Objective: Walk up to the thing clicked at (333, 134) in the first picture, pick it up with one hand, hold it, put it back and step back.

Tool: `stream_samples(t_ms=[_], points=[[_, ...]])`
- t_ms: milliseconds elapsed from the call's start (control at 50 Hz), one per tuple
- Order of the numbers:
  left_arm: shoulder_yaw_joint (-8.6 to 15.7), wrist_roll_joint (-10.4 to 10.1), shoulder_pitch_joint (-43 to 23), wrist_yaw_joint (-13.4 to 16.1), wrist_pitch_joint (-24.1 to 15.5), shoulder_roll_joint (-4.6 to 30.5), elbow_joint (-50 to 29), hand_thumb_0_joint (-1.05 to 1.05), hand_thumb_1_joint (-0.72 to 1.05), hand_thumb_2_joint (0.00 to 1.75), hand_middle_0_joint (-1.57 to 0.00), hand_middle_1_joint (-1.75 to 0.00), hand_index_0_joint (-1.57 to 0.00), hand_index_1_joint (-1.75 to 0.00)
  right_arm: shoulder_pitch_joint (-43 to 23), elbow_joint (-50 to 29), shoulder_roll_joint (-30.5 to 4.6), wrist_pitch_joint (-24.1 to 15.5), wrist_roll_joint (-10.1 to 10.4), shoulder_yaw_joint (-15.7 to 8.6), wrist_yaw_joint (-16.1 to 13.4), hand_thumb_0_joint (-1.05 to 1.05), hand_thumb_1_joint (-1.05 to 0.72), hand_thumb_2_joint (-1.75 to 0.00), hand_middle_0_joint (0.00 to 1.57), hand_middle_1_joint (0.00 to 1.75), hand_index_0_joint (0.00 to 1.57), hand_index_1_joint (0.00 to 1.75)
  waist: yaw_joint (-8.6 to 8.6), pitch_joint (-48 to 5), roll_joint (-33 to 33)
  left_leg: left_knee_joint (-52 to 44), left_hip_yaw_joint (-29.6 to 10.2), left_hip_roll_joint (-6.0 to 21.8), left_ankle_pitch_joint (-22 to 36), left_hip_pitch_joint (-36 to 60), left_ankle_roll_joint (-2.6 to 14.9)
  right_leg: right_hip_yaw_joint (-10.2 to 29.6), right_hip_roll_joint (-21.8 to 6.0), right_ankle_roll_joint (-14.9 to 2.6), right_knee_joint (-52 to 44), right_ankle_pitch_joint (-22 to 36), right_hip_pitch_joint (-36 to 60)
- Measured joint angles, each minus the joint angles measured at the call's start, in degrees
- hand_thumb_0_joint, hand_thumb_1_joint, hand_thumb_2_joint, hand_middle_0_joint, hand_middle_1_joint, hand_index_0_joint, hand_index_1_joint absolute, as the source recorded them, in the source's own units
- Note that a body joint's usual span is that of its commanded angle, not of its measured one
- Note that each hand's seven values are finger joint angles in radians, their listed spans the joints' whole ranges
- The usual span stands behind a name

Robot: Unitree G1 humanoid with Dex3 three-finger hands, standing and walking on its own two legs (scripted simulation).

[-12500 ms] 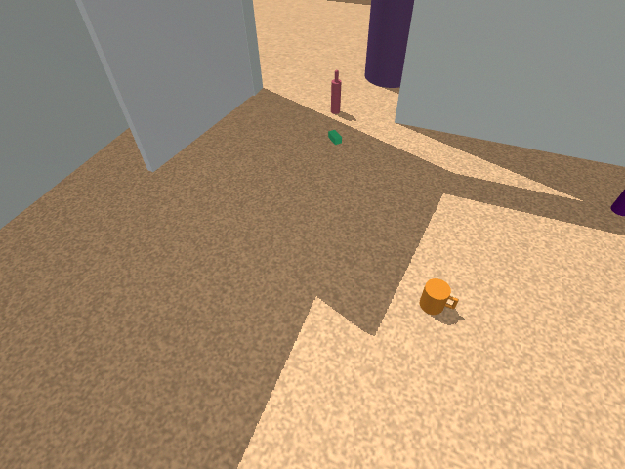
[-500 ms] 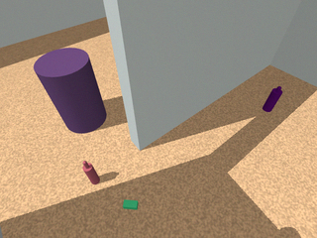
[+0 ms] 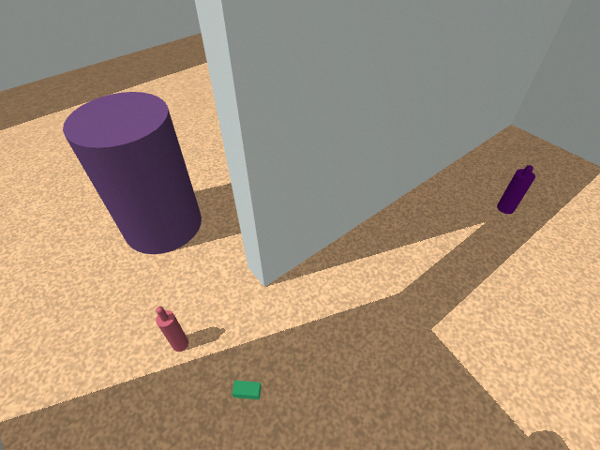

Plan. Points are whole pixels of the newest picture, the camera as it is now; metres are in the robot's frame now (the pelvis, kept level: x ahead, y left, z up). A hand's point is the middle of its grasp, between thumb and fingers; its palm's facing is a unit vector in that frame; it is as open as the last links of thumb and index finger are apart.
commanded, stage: stand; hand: left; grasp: from above
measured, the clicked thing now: (246, 389) +0.45 +0.19 -0.76
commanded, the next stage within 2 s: rise first in 0.12 s
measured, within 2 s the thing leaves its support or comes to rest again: neither
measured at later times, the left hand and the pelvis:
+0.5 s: hand out of the picture +0.15 +0.25 -0.17, palm faces -0.04 -0.94 -0.34, open 9.2 cm; pelvis -0.02 +0.00 -0.02, yaw -1 degrees
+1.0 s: hand out of the picture +0.12 +0.26 -0.23, palm faces -0.15 -0.89 -0.43, open 12.6 cm; pelvis -0.02 +0.01 -0.09, yaw -1 degrees
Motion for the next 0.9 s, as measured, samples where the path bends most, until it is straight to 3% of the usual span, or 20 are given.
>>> stream_samples(t_ms=[240, 280, 320, 400, 460, 600, 680, 900], points=[[0.0, 0.0, 0.2, 0.1, 0.0, 0.1, 0.0, 0.01, 0.90, 0.90, -0.20, -0.30, -0.20, -0.30, 0.0, -0.1, 0.2, 0.0, 0.0, 0.0, 0.0, 0.01, -0.90, -0.90, 0.20, 0.30, 0.21, 0.30, -0.04, 0.0, -0.1, 0.0, 0.1, 0.0, 0.0, 0.2, 0.02, 0.1, 0.0, 0.01, 0.0, 0.0, 0.1], [0.9, -1.3, 0.4, 0.7, -0.3, -0.4, -2.8, 0.01, 0.89, 0.90, -0.21, -0.31, -0.21, -0.31, 1.7, -4.7, 0.4, -0.1, 1.7, 0.1, -1.0, 0.01, -0.91, -0.90, 0.20, 0.30, 0.21, 0.30, -0.22, -0.5, 0.0, 2.2, -0.1, -0.1, -0.7, -2.7, 0.08, 0.0, -0.1, -0.06, 2.4, -0.8, -2.8], [2.6, -1.3, -2.6, 0.8, -1.0, -1.2, -3.1, 0.01, 0.85, 0.89, -0.22, -0.34, -0.22, -0.35, 3.0, -9.2, 1.2, -1.0, 2.8, 0.0, -1.8, 0.01, -0.90, -0.90, 0.20, 0.30, 0.20, 0.30, -0.23, -0.1, 0.0, 5.3, -0.3, -0.1, -1.6, -6.2, 0.08, -0.1, -0.1, -0.15, 5.4, -1.8, -6.1], [6.5, 2.1, -9.2, -0.8, -0.4, -0.6, -1.8, 0.01, 0.70, 0.87, -0.24, -0.47, -0.23, -0.48, 4.0, -15.2, 3.9, -1.4, 2.3, -0.9, -2.0, 0.01, -0.90, -0.90, 0.20, 0.30, 0.20, 0.30, -0.77, -1.0, -0.8, 12.3, -0.3, 0.4, -3.9, -14.5, -0.17, 0.2, 0.3, -0.38, 12.3, -3.9, -14.5], [8.4, 4.3, -9.7, -1.2, 0.9, -0.3, -5.1, 0.01, 0.53, 0.85, -0.26, -0.58, -0.25, -0.58, 5.3, -18.6, 5.6, -1.4, 2.0, -1.4, -1.6, 0.01, -0.90, -0.90, 0.20, 0.30, 0.21, 0.30, -1.28, -2.1, -1.2, 16.2, 0.1, 0.7, -5.6, -18.3, -0.25, 0.8, 0.6, -0.48, 16.2, -5.3, -18.6], [8.2, 7.0, -5.8, -0.4, 8.1, -1.5, -12.9, 0.00, 0.06, 0.81, -0.30, -0.72, -0.29, -0.73, 8.0, -24.1, 6.5, -1.2, 2.2, -1.4, -0.7, 0.01, -0.90, -0.90, 0.20, 0.30, 0.21, 0.30, -2.46, -4.8, -0.2, 22.6, 0.4, 1.0, -8.8, -24.0, 0.03, 1.2, 0.9, -0.20, 21.7, -7.9, -24.1], [8.8, 8.2, -3.2, -0.1, 9.7, -2.1, -17.0, 0.00, -0.13, 0.80, -0.33, -0.75, -0.32, -0.76, 8.3, -26.4, 6.4, -2.6, 1.8, -1.8, -0.5, 0.01, -0.91, -0.90, 0.20, 0.30, 0.21, 0.30, -2.29, -6.2, 0.0, 29.0, 0.2, 1.0, -11.6, -29.6, 0.12, 1.4, 0.9, -0.02, 27.9, -10.6, -29.6], [8.1, 10.0, 4.9, -0.2, 12.6, -1.9, -32.3, 0.00, -0.30, 0.77, -0.38, -0.74, -0.36, -0.77, 6.1, -30.0, 6.6, -6.2, 1.0, -2.2, -1.9, 0.01, -0.92, -0.91, 0.20, 0.30, 0.21, 0.30, -1.95, -8.4, 0.2, 42.3, -0.9, 1.1, -17.4, -41.6, 0.11, 0.8, 1.0, 0.09, 40.8, -16.4, -41.0]])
